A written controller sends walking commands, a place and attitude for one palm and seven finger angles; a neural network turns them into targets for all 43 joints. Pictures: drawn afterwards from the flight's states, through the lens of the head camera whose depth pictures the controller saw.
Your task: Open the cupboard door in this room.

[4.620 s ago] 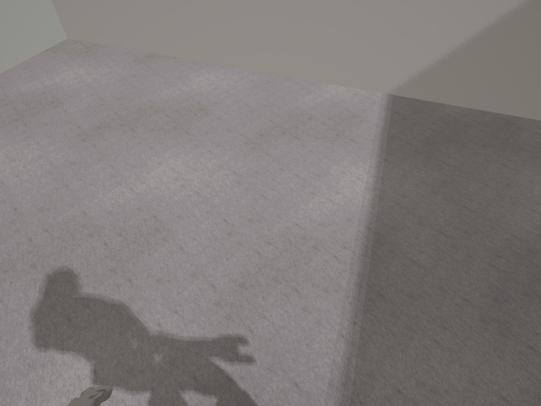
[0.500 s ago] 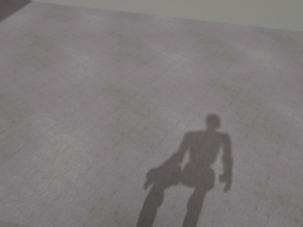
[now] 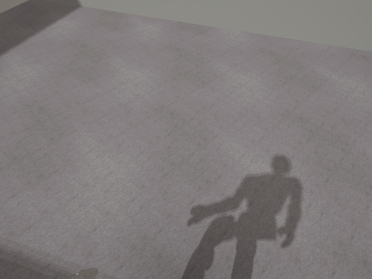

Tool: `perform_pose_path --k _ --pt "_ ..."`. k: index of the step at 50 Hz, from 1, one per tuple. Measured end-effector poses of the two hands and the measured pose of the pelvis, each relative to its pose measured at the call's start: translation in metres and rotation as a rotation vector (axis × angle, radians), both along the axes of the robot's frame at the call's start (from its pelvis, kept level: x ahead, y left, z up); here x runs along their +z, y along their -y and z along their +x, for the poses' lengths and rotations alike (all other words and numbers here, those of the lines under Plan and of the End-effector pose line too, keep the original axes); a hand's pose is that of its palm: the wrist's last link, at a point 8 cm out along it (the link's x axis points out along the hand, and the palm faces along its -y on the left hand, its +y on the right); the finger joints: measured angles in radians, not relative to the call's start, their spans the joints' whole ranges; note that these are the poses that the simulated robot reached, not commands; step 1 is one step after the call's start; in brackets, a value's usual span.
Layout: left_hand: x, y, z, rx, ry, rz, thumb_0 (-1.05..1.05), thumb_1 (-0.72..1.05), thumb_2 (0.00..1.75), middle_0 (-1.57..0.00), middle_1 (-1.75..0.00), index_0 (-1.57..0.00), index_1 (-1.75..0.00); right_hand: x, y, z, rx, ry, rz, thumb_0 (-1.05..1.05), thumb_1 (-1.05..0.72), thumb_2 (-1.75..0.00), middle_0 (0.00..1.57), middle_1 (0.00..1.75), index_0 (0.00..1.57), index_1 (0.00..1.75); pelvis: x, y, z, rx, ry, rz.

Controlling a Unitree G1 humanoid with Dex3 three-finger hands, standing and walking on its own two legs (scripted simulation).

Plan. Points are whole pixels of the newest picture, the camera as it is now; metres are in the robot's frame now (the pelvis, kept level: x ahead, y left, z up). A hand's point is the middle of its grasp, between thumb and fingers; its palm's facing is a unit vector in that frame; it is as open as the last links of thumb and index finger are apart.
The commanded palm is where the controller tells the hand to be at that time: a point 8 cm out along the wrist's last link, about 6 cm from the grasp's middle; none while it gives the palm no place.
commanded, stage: turn or walk to find it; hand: left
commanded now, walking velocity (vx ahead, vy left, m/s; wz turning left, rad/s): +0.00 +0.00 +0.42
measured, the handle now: out of the picture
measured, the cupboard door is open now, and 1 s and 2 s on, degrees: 0 0 0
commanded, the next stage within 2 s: none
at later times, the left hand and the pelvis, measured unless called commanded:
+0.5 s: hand out of the picture -0.05 +0.16 -0.16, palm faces +0.28 -0.93 -0.23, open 7.3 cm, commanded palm none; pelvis -0.05 -0.04 +0.00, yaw +15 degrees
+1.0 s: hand out of the picture -0.10 +0.24 -0.16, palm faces +0.45 -0.86 -0.24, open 7.3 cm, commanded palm none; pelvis -0.09 +0.01 +0.00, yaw +26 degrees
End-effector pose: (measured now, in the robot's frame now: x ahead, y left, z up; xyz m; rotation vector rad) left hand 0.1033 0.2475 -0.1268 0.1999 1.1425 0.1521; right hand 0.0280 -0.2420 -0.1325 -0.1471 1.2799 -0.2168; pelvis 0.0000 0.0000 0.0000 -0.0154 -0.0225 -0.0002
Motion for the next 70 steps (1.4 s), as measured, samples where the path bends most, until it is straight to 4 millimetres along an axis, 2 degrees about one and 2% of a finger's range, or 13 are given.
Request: perform_pose_path --k 4,7,15,20,26,32,35,41,46,53,59,62,70 --pt "0.007 0.017 -0.003 0.005 0.042 0.011 0.0 0.91 0.89 -0.2 -0.3 -0.2 -0.3 -0.011 0.014 -0.023 0.004 -0.048 0.021 0.01 -0.9 -0.9 0.2 0.3 0.2 0.3 -0.003 0.013 -0.012 0.033 -0.005 0.01" --pt "0.009 0.03 -0.015 0.023 0.069 0.028 0.0 0.91 0.89 -0.2 -0.3 -0.2 -0.3 -0.023 0.029 -0.034 0.015 -0.071 0.041 0.01 -0.9 -0.9 0.2 0.3 0.2 0.3 -0.009 0.027 -0.02 0.057 -0.011 0.027" --pt "0.016 0.049 -0.087 0.136 0.007 0.037 0.0 0.91 0.89 -0.21 -0.3 -0.21 -0.3 -0.019 0.058 -0.032 0.094 -0.096 0.041 0.01 -0.9 -0.9 0.2 0.3 0.2 0.3 0.0 0.046 -0.037 0.15 0.009 0.042" --pt "0.009 0.051 -0.125 0.217 -0.023 0.018 0.0 0.91 0.89 -0.21 -0.3 -0.21 -0.3 -0.015 0.063 -0.024 0.167 -0.12 0.012 0.01 -0.91 -0.9 0.2 0.29 0.2 0.3 0.0 0.046 -0.043 0.216 0.005 0.035" --pt "-0.007 0.043 -0.18 0.313 -0.091 -0.021 0.0 0.91 0.89 -0.21 -0.3 -0.21 -0.3 -0.01 0.041 0.008 0.279 -0.102 -0.022 0.01 -0.91 -0.9 0.2 0.29 0.2 0.3 -0.004 0.033 -0.055 0.276 -0.008 0.025" --pt "-0.036 0.014 -0.244 0.413 -0.181 -0.063 0.0 0.91 0.89 -0.21 -0.3 -0.21 -0.3 -0.002 -0.012 0.052 0.403 0.042 -0.054 0.01 -0.91 -0.9 0.2 0.29 0.2 0.3 -0.017 0.005 -0.073 0.329 -0.013 0.01" --pt "-0.036 0.001 -0.263 0.437 -0.231 -0.065 0.01 0.91 0.89 -0.21 -0.3 -0.2 -0.3 0.01 -0.038 0.062 0.438 0.101 -0.048 0.01 -0.91 -0.9 0.2 0.29 0.2 0.3 -0.012 -0.004 -0.078 0.333 -0.007 0.001" --pt "-0.021 -0.021 -0.264 0.471 -0.171 -0.054 0.01 0.91 0.89 -0.2 -0.3 -0.2 -0.3 0.02 -0.067 0.061 0.491 0.12 -0.031 0.01 -0.9 -0.9 0.2 0.3 0.2 0.3 0.001 -0.016 -0.086 0.384 -0.004 -0.021" --pt "-0.011 -0.03 -0.25 0.481 -0.096 -0.027 0.01 0.91 0.89 -0.2 -0.3 -0.2 -0.3 0.015 -0.072 0.049 0.505 0.094 -0.009 0.01 -0.9 -0.9 0.2 0.3 0.2 0.3 0.002 -0.016 -0.091 0.419 -0.005 -0.012" --pt "0.001 -0.024 -0.221 0.474 -0.011 0.009 0.0 0.91 0.89 -0.2 -0.3 -0.2 -0.3 -0.002 -0.048 0.021 0.494 0.009 0.009 0.01 -0.9 -0.9 0.2 0.3 0.2 0.3 0.0 -0.003 -0.095 0.476 -0.012 0.006" --pt "0.011 0.0 -0.206 0.483 0.063 0.053 0.0 0.91 0.89 -0.2 -0.3 -0.2 -0.3 -0.025 -0.011 0.004 0.5 -0.083 0.028 0.01 -0.9 -0.9 0.2 0.3 0.2 0.3 -0.009 0.024 -0.094 0.527 -0.03 0.031" --pt "0.016 0.019 -0.215 0.5 0.066 0.068 0.0 0.91 0.89 -0.2 -0.3 -0.2 -0.3 -0.031 0.003 0.006 0.514 -0.11 0.034 0.01 -0.9 -0.9 0.2 0.3 0.2 0.3 -0.008 0.037 -0.095 0.563 -0.018 0.029" --pt "0.018 0.06 -0.266 0.632 0.002 0.042 0.0 0.91 0.89 -0.21 -0.3 -0.21 -0.3 -0.023 0.019 0.025 0.604 -0.136 0.013 0.01 -0.91 -0.9 0.2 0.29 0.2 0.3 0.0 0.051 -0.094 0.659 -0.01 0.045"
